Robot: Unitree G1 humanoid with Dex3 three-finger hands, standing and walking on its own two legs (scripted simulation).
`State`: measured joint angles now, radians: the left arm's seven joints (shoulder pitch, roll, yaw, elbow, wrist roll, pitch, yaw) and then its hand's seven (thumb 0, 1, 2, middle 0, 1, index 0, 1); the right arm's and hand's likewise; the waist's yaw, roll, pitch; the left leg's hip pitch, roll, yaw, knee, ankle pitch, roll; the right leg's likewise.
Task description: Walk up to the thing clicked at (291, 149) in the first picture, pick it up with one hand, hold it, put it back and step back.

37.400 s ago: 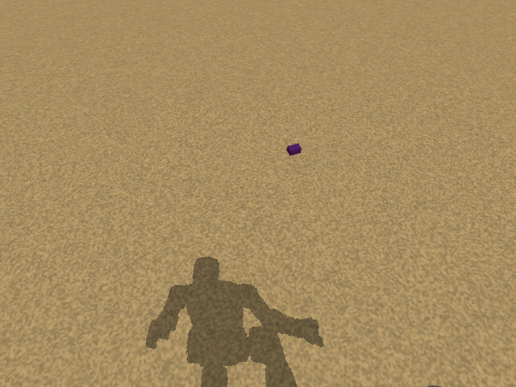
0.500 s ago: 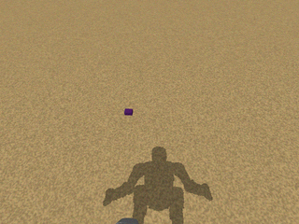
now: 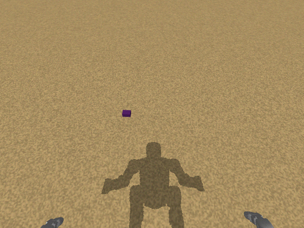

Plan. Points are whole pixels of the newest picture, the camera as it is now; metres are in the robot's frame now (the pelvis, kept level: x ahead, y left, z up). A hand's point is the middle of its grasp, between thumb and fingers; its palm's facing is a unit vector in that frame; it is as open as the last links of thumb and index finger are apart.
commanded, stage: step back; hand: left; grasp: from above
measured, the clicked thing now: (126, 113) +1.03 +0.24 -0.75
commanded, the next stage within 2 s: stand in 0.06 s
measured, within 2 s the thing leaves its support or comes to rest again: neither
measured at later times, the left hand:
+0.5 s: hand out of the picture +0.08 +0.24 -0.15, palm faces -0.03 -0.95 -0.32, open 7.4 cm
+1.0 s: hand out of the picture +0.07 +0.24 -0.15, palm faces -0.02 -0.94 -0.34, open 7.4 cm
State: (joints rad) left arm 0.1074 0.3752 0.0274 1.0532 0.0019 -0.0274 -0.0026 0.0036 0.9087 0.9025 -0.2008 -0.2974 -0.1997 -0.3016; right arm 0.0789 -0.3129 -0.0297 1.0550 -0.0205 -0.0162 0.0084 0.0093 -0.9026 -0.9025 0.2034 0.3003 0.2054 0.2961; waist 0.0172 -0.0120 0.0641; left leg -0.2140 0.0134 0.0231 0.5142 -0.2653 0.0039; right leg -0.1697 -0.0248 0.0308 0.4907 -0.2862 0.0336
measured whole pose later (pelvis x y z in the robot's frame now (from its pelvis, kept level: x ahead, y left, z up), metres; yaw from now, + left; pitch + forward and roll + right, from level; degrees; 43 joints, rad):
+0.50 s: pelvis +0.00 -0.01 +0.01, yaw +0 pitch -2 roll +0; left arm 0.08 0.34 0.00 1.14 0.01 -0.02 -0.01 0.00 0.91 0.90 -0.20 -0.30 -0.20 -0.30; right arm 0.07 -0.35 -0.02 1.16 -0.01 -0.01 0.02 0.01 -0.91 -0.90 0.20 0.30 0.20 0.30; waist -0.01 -0.01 0.07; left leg -0.13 0.02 0.02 0.32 -0.16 -0.02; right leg -0.10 -0.02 0.02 0.32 -0.19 0.02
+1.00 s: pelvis +0.00 -0.01 +0.01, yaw +0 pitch -2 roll +0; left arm 0.11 0.35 0.00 1.13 0.01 -0.02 -0.01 0.00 0.91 0.90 -0.20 -0.30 -0.20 -0.30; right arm 0.09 -0.34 -0.01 1.16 -0.01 -0.01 0.02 0.01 -0.90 -0.90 0.20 0.30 0.20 0.30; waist 0.00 0.00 0.05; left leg -0.14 0.02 0.01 0.32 -0.15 -0.02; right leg -0.10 -0.02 0.02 0.32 -0.19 0.02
